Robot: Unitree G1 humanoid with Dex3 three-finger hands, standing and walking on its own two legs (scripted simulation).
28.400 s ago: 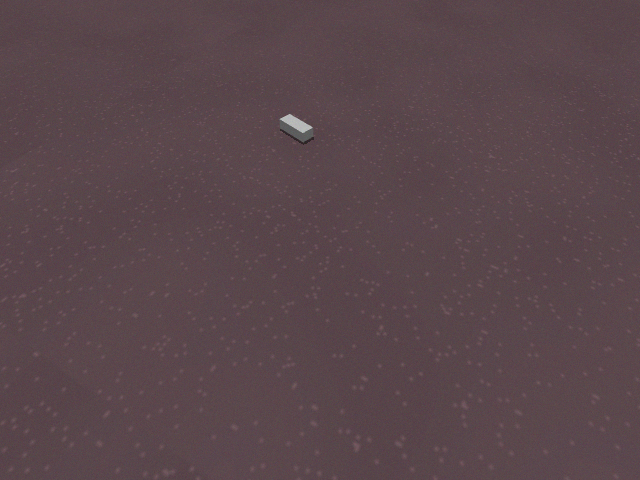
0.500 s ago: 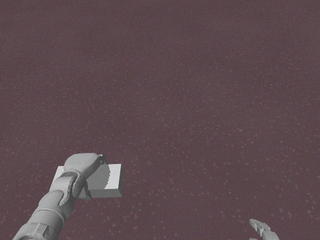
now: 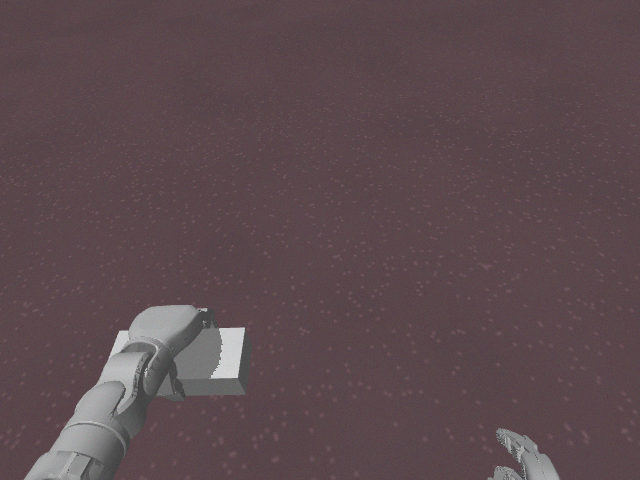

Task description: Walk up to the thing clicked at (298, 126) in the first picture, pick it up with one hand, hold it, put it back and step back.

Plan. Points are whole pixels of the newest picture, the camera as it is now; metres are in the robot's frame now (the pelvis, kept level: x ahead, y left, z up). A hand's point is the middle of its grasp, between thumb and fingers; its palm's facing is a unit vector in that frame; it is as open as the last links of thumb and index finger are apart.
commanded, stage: hold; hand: left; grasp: from above
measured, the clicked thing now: (181, 362) +0.30 +0.23 -0.06
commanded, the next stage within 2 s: crouch in 0.68 s
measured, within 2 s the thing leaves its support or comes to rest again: neither
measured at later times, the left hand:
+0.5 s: hand (177, 358) +0.30 +0.22 -0.03, palm faces -0.45 -0.03 -0.89, open 10.5 cm
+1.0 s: hand (180, 365) +0.29 +0.22 -0.04, palm faces -0.45 -0.03 -0.89, open 10.5 cm
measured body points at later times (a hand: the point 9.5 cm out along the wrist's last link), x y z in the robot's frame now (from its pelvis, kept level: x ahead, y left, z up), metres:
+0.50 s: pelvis +0.01 +0.00 +0.00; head +0.01 -0.02 +0.45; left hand +0.32 +0.22 +0.02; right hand +0.16 -0.25 -0.11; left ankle +0.02 +0.13 -0.73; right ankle +0.03 -0.13 -0.73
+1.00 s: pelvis +0.00 +0.00 +0.00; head +0.02 -0.02 +0.45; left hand +0.31 +0.22 +0.01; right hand +0.16 -0.25 -0.11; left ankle +0.02 +0.13 -0.73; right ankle +0.03 -0.13 -0.74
